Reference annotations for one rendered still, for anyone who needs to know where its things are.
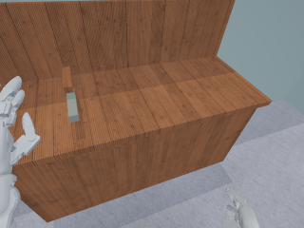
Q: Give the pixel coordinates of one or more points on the counter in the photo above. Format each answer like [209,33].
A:
[154,100]

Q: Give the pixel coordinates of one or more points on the tap lever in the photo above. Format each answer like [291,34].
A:
[72,108]

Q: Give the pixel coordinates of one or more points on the left robot forearm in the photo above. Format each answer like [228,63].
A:
[9,200]

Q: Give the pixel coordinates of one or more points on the left robot hand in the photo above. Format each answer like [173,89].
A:
[10,100]

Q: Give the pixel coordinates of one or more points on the right robot hand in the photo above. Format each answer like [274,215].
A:
[244,217]

